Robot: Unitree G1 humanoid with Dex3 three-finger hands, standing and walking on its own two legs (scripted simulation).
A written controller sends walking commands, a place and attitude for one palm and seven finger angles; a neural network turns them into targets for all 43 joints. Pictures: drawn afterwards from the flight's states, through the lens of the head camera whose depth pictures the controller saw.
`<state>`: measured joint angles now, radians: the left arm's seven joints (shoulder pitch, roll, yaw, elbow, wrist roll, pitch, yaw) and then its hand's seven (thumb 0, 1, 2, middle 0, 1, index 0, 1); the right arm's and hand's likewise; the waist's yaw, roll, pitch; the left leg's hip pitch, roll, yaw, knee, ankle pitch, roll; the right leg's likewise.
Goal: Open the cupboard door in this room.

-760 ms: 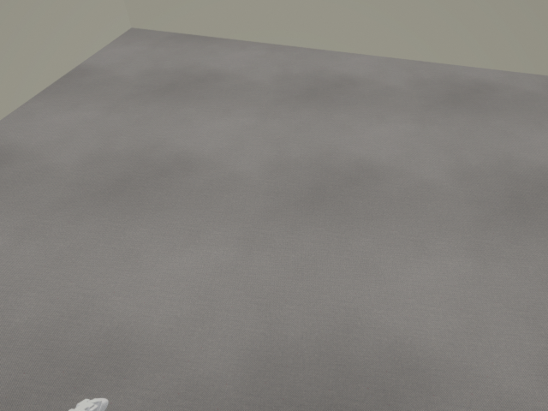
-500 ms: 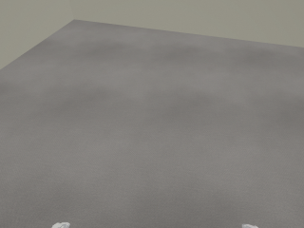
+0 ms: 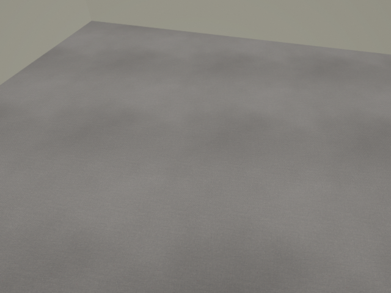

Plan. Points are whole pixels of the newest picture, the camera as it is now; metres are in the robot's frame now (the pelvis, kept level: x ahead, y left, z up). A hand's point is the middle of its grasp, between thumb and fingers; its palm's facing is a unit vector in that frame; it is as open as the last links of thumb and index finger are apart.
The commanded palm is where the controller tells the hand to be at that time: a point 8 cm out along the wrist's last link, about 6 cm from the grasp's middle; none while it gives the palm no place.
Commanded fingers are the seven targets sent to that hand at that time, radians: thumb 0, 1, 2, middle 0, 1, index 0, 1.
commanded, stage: stand and wait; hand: left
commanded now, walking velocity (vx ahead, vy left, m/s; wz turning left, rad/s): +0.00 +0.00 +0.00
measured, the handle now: out of the picture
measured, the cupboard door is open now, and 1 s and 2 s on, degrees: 0 0 0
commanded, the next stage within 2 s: turn or walk to find it in 0.14 s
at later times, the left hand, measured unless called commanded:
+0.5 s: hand out of the picture +0.05 +0.23 -0.18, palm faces +0.05 -0.97 -0.26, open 7.4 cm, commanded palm none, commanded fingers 0.00 0.90 0.90 -0.20 -0.30 -0.20 -0.30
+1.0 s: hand out of the picture -0.06 +0.19 -0.17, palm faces +0.30 -0.91 -0.27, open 7.4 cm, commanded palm none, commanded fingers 0.00 0.90 0.90 -0.20 -0.30 -0.20 -0.30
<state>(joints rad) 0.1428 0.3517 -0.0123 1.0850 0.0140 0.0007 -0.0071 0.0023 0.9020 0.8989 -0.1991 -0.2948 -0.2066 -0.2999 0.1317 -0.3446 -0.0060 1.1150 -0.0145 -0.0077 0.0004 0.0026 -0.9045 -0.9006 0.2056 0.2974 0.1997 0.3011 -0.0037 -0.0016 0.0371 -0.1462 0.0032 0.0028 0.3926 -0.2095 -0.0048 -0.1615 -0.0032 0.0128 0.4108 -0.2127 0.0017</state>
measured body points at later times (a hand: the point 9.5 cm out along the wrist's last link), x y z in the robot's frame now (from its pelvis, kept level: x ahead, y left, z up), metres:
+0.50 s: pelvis -0.01 +0.01 -0.02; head +0.00 +0.02 +0.43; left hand +0.04 +0.28 -0.16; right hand +0.07 -0.25 -0.15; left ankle +0.00 +0.12 -0.74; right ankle +0.01 -0.12 -0.74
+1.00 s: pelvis -0.05 -0.02 -0.01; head -0.03 -0.02 +0.44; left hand -0.07 +0.24 -0.15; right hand +0.09 -0.26 -0.15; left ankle -0.09 +0.11 -0.68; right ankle -0.03 -0.13 -0.74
